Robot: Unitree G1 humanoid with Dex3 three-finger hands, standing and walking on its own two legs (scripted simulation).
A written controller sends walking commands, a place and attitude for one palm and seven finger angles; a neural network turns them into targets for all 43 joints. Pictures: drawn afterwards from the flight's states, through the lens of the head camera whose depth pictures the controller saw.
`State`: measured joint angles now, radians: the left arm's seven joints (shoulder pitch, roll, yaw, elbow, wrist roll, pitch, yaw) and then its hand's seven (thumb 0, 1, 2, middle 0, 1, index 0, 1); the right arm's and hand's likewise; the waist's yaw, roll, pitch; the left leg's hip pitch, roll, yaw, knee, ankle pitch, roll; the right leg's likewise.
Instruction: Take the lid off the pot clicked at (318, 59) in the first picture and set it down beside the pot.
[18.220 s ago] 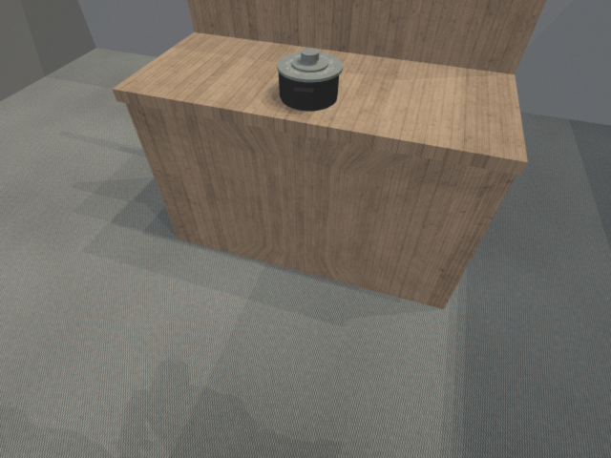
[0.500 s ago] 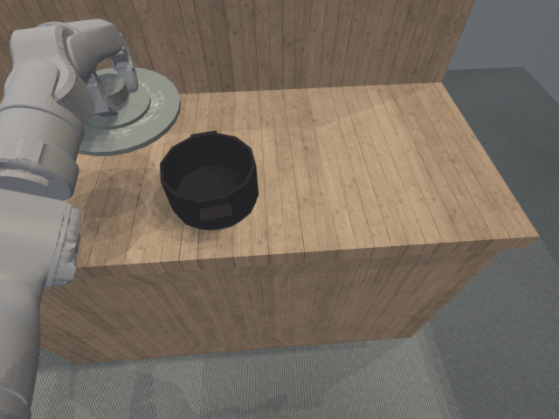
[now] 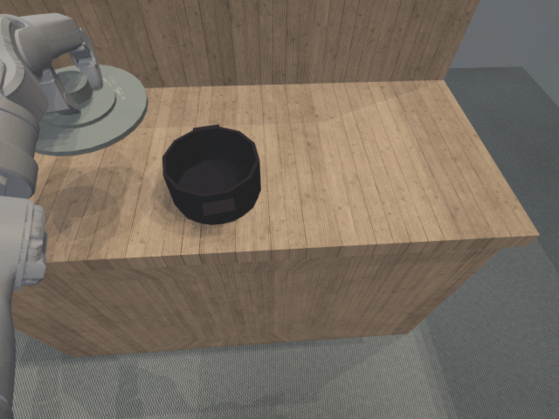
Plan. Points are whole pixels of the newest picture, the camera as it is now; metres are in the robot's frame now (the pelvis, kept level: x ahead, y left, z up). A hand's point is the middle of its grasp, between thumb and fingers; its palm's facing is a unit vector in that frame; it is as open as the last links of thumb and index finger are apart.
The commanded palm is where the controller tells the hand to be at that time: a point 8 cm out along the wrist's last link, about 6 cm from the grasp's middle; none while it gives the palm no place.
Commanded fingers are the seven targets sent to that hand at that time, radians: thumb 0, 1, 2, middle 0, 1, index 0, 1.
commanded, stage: move the lid sideways beside the pot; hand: left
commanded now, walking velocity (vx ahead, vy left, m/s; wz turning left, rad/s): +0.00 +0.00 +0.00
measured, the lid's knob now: (70, 88) +0.52 +0.25 +0.20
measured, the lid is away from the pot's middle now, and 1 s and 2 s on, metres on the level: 0.16 0.23 0.23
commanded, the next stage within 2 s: lower the lid onto the table in 0.66 s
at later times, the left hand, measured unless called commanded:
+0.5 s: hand (23, 94) +0.48 +0.29 +0.21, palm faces -0.35 -0.11 -0.93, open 8.0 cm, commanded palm +0.52 +0.31 +0.29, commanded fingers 0.00 0.59 1.05 -0.79 -1.16 -0.79 -1.08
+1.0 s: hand (11, 107) +0.48 +0.32 +0.20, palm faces -0.38 -0.12 -0.92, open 8.0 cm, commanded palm +0.51 +0.32 +0.27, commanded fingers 0.00 0.59 1.05 -0.79 -1.16 -0.79 -1.08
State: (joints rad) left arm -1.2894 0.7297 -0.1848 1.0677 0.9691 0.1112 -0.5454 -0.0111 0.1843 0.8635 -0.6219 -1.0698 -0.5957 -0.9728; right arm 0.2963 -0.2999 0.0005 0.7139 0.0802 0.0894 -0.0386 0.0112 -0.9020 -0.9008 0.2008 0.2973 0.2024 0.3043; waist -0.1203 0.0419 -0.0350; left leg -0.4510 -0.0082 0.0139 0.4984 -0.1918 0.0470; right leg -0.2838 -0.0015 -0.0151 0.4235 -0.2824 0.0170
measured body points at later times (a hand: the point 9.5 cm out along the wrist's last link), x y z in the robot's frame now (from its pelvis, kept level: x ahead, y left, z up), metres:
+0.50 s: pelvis +0.00 +0.00 +0.00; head +0.07 +0.00 +0.44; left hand +0.50 +0.30 +0.26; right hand +0.03 -0.28 -0.13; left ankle +0.03 +0.09 -0.74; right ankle -0.05 -0.14 -0.74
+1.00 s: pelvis +0.00 +0.01 -0.01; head +0.08 +0.02 +0.44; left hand +0.50 +0.32 +0.25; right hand +0.03 -0.28 -0.12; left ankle +0.03 +0.09 -0.74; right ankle -0.05 -0.14 -0.74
